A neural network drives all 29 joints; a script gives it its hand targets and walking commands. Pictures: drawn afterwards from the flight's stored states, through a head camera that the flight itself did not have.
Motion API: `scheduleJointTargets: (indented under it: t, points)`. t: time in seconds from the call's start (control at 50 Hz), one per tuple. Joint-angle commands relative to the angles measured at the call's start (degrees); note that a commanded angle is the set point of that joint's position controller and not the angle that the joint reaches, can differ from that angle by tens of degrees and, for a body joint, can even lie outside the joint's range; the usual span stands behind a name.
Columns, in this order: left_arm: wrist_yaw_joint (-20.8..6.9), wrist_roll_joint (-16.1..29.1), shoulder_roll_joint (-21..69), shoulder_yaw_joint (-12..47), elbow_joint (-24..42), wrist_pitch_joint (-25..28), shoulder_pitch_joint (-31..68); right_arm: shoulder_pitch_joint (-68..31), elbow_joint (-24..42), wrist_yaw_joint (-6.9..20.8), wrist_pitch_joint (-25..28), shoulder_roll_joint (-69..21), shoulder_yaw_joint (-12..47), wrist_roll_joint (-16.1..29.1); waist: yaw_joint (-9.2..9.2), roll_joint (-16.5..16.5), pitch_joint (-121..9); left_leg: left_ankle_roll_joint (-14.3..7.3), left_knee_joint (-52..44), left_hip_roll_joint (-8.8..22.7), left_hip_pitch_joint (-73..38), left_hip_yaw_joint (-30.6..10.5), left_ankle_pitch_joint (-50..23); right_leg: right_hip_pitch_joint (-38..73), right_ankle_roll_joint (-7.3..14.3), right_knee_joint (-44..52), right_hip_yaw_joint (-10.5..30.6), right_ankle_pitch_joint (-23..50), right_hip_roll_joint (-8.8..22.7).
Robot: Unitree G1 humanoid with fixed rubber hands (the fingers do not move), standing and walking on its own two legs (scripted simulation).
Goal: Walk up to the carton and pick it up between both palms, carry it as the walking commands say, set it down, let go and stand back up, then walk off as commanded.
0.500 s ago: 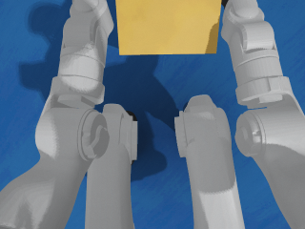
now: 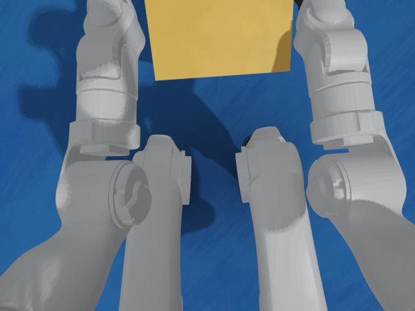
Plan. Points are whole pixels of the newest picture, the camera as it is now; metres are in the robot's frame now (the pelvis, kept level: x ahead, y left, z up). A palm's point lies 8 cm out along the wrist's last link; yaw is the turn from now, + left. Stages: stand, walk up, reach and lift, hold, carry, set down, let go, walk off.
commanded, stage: reach and lift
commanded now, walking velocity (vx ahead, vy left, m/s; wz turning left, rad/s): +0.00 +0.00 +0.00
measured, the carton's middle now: (213, 17) +0.52 -0.02 -0.20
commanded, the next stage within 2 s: none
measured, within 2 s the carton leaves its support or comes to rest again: neither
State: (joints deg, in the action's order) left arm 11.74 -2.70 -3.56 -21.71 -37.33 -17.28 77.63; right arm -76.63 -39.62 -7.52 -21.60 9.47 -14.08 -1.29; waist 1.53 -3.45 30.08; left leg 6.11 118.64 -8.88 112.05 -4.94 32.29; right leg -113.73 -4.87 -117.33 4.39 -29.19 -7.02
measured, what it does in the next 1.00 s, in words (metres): rises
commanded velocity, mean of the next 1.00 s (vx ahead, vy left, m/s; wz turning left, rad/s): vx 0.00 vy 0.00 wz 0.00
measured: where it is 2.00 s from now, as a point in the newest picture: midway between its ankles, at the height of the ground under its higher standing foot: (215, 191)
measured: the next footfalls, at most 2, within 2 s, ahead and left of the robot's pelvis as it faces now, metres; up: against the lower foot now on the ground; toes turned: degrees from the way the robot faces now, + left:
none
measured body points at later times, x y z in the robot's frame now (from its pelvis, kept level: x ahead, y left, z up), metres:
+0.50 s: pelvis -0.02 +0.00 +0.04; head +0.31 -0.03 +0.33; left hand +0.54 +0.10 -0.05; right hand +0.52 -0.16 -0.07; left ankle +0.14 +0.13 -0.38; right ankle +0.15 -0.13 -0.38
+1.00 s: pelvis -0.02 +0.00 +0.09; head +0.30 -0.02 +0.40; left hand +0.52 +0.11 +0.02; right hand +0.51 -0.15 -0.01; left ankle +0.14 +0.13 -0.38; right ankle +0.15 -0.13 -0.38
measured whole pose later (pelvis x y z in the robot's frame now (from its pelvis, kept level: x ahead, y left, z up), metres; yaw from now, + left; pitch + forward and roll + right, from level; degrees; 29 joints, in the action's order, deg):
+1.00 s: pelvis -0.02 +0.00 +0.09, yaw -1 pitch +17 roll +0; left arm 11.2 -5.4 0.3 -22.5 -31.0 -22.9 70.7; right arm -69.0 -32.3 -6.9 -27.7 6.0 -16.3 -3.0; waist 0.8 -2.7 30.0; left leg 4.9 101.7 -8.3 90.0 -5.9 29.1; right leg -91.5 -4.9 -100.1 6.0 -26.0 -7.7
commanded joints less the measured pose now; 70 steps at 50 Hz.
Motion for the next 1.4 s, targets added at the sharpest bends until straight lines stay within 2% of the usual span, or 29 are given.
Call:
scheduleJointTargets:
  t: [0.0, 0.06, 0.1, 0.16, 0.26, 0.36, 0.4, 0.44, 0.46, 0.48, 0.54, 0.6, 0.62, 0.66, 0.7, 0.76, 0.8, 0.84, 0.92, 0.94, 1.02, 1.1, 1.2, 1.26, 1.3, 1.32, 1.38]
  points:
    - [-13.66, 7.60, 68.68, 34.65, 1.70, -1.91, 36.08, -51.40, 20.50, 15.04, 5.18, -56.68, 30.76, 9.03, 3.39, 0.82, -130.27, -3.49, -12.42, -2.66, -42.04, 9.60, -19.41, 42.52, 3.50, 11.19, -11.73, 18.19, -1.92]
    - [-12.94, 7.96, 69.91, 35.46, 1.90, -2.60, 35.14, -51.83, 22.03, 15.20, 4.80, -55.56, 30.96, 9.14, 4.22, 0.49, -131.13, -3.40, -13.24, -2.71, -44.48, 8.97, -19.86, 43.00, 3.70, 12.15, -11.86, 18.09, -1.90]
    - [-12.45, 8.03, 69.45, 35.52, 3.48, -2.81, 35.79, -52.55, 23.25, 15.35, 4.55, -54.83, 31.09, 9.28, 4.83, 1.38, -131.30, -3.45, -13.96, -2.57, -45.54, 8.49, -19.70, 43.37, 3.66, 12.96, -11.96, 17.77, -1.98]
    - [-11.91, 8.24, 69.59, 35.53, 3.72, -3.60, 35.57, -53.69, 24.50, 15.18, 3.81, -54.21, 31.48, 9.63, 4.54, 2.20, -132.36, -3.54, -15.18, -2.51, -47.09, 8.32, -18.59, 45.58, 3.62, 14.33, -11.67, 16.66, -1.96]
    - [-12.17, 7.02, 69.01, 33.19, 2.60, -4.68, 36.84, -54.51, 22.30, 15.05, 2.52, -56.30, 30.75, 8.91, 3.15, 3.47, -128.40, -4.11, -17.55, -2.43, -44.89, 8.64, -13.41, 47.18, 3.24, 17.10, -10.93, 12.15, -2.04]
    - [-13.14, 5.94, 68.12, 30.94, 1.66, -5.18, 39.17, -54.21, 18.21, 15.00, 1.51, -59.36, 29.18, 8.34, 1.13, 2.86, -125.75, -4.51, -19.87, -2.11, -42.79, 9.33, -9.71, 48.68, 3.07, 19.35, -10.04, 8.90, -2.14]
    - [-13.80, 5.59, 67.86, 30.14, 1.17, -5.36, 39.57, -53.46, 16.54, 15.11, 1.05, -60.46, 28.51, 7.57, 1.04, 3.55, -124.90, -4.71, -20.68, -1.93, -42.24, 9.40, -8.50, 48.65, 2.90, 20.12, -10.02, 7.43, -2.17]
    - [-14.65, 4.75, 68.27, 28.78, -1.09, -5.65, 37.75, -53.41, 16.37, 15.08, 0.89, -62.11, 28.43, 7.48, -0.71, 3.60, -124.44, -5.09, -21.61, -1.96, -40.92, 9.84, -7.91, 50.91, 2.64, 21.05, -9.39, 7.11, -2.08]
    - [-14.97, 4.70, 68.31, 28.81, -0.78, -5.62, 38.36, -52.41, 15.29, 15.19, 0.66, -62.53, 28.13, 6.88, -0.33, 4.20, -124.64, -5.01, -21.72, -1.92, -40.05, 10.07, -7.71, 51.11, 2.75, 21.62, -9.20, 7.04, -2.16]
    - [-15.27, 4.46, 68.60, 28.64, -0.65, -5.81, 37.59, -53.02, 16.69, 15.15, 0.53, -63.46, 28.84, 7.59, -1.03, 4.35, -126.56, -5.27, -22.36, -1.96, -41.04, 10.03, -8.27, 53.18, 2.44, 21.94, -9.08, 7.64, -2.19]
    - [-15.84, 5.89, 69.34, 30.45, 1.91, -6.06, 37.34, -52.53, 19.69, 14.87, -0.06, -64.23, 30.21, 8.09, -0.58, 5.27, -132.92, -5.36, -22.88, -2.26, -42.43, 10.06, -10.31, 58.20, 2.41, 22.75, -8.56, 10.56, -2.44]
    - [-16.29, 6.20, 69.97, 30.61, 0.92, -6.72, 34.76, -52.57, 22.27, 14.20, -0.57, -63.54, 31.68, 8.14, -0.12, 7.12, -134.19, -5.53, -23.41, -2.42, -42.77, 9.83, -11.12, 61.11, 1.93, 23.91, -8.19, 11.44, -2.45]
    - [-16.41, 6.47, 69.80, 31.19, 2.07, -6.77, 34.15, -52.33, 23.48, 13.98, -0.75, -63.65, 32.51, 8.51, -0.69, 7.02, -135.27, -5.58, -23.58, -2.46, -43.20, 9.98, -11.74, 62.53, 1.85, 24.29, -7.81, 12.13, -2.45]
    - [-16.52, 6.59, 69.79, 31.45, 2.75, -6.82, 33.89, -52.01, 24.72, 13.87, -0.86, -63.79, 33.30, 8.74, -0.51, 7.86, -136.08, -5.67, -24.26, -2.47, -44.53, 9.24, -12.53, 63.03, 1.76, 24.63, -7.98, 12.98, -2.51]
    - [-16.36, 7.40, 69.84, 32.61, 4.53, -6.81, 34.55, -51.25, 24.31, 13.71, -1.02, -63.88, 34.05, 9.28, -0.37, 7.15, -136.38, -5.42, -25.13, -2.43, -46.14, 8.99, -12.70, 64.07, 1.90, 25.42, -7.63, 13.05, -2.50]
    - [-15.87, 7.13, 69.67, 33.41, 5.01, -6.80, 33.66, -49.72, 23.48, 13.80, -1.02, -64.45, 34.78, 9.58, -1.38, 6.79, -134.95, -5.26, -26.43, -2.29, -48.10, 8.63, -12.96, 63.36, 1.94, 26.18, -7.64, 13.20, -2.61]
    - [-15.30, 7.32, 69.97, 34.85, 6.57, -6.70, 33.99, -49.05, 23.86, 13.87, -0.70, -63.31, 34.58, 9.31, -0.88, 5.54, -135.84, -4.79, -27.13, -2.27, -50.56, 8.27, -13.86, 62.73, 2.35, 26.23, -7.99, 13.98, -2.74]
    - [-14.76, 7.40, 70.18, 35.45, 7.00, -6.89, 33.79, -49.67, 24.16, 13.90, -0.59, -62.74, 34.73, 9.80, -1.34, 4.32, -135.89, -4.48, -28.41, -2.20, -53.91, 7.72, -14.50, 62.46, 2.58, 26.74, -8.09, 14.03, -2.70]
    - [-14.22, 6.77, 71.35, 35.78, 5.70, -7.06, 32.26, -48.45, 22.15, 14.22, -0.31, -62.60, 33.17, 9.51, -0.66, 2.98, -132.71, -4.15, -30.46, -1.86, -56.79, 7.02, -13.39, 60.82, 3.00, 28.34, -8.47, 12.69, -2.74]
    - [-14.22, 7.14, 71.73, 36.55, 6.38, -6.95, 32.23, -47.33, 21.79, 14.38, -0.22, -62.34, 32.75, 9.07, 0.36, 2.97, -132.85, -3.95, -30.72, -1.78, -57.42, 6.81, -13.56, 60.58, 3.12, 28.54, -8.73, 12.74, -2.85]
    - [-14.48, 6.92, 73.86, 36.34, 4.52, -7.39, 30.46, -46.34, 20.32, 14.96, -0.21, -61.48, 31.52, 8.50, 1.52, 1.29, -130.59, -3.46, -32.65, -1.51, -59.42, 6.42, -12.13, 60.41, 3.62, 30.56, -8.58, 11.43, -2.62]
    - [-14.98, 7.15, 74.98, 36.35, 3.70, -7.38, 29.92, -45.84, 19.67, 15.42, -0.30, -62.45, 30.73, 7.93, 2.39, 1.87, -129.94, -3.39, -34.23, -1.54, -59.88, 6.23, -11.42, 61.24, 3.56, 32.33, -8.75, 10.64, -2.58]
    - [-14.94, 8.02, 75.38, 37.70, 6.35, -7.29, 30.46, -47.63, 23.59, 15.27, -0.28, -62.93, 33.02, 9.67, 1.93, 1.86, -134.01, -3.47, -35.99, -1.61, -63.11, 6.03, -12.80, 66.38, 3.28, 34.36, -7.87, 12.19, -2.54]
    - [-15.00, 8.04, 73.76, 37.33, 6.74, -7.30, 31.11, -47.21, 22.73, 14.87, -0.78, -63.73, 33.32, 9.31, 1.47, 3.41, -132.65, -3.80, -36.85, -1.58, -61.71, 6.24, -11.53, 68.31, 3.05, 35.67, -7.41, 11.15, -2.53]
    - [-15.07, 8.06, 72.99, 37.03, 7.12, -7.38, 31.25, -47.74, 23.33, 14.46, -1.06, -64.36, 34.27, 10.00, 0.42, 4.27, -133.35, -4.16, -37.57, -1.52, -62.03, 6.34, -11.18, 70.87, 2.76, 36.70, -6.59, 10.31, -2.35]
    - [-15.00, 8.16, 73.36, 36.96, 6.78, -7.48, 30.96, -47.85, 24.01, 14.39, -1.13, -63.76, 34.31, 9.74, 0.55, 4.53, -133.56, -4.13, -38.04, -1.61, -62.65, 6.27, -11.15, 71.25, 2.78, 37.04, -6.60, 10.09, -2.48]
    - [-15.26, 7.54, 71.89, 35.39, 5.88, -7.78, 31.20, -48.88, 22.63, 14.11, -1.51, -64.91, 34.57, 10.09, -1.17, 4.80, -131.57, -4.52, -39.36, -1.50, -62.24, 6.36, -9.27, 73.43, 2.56, 38.98, -5.52, 7.43, -2.15]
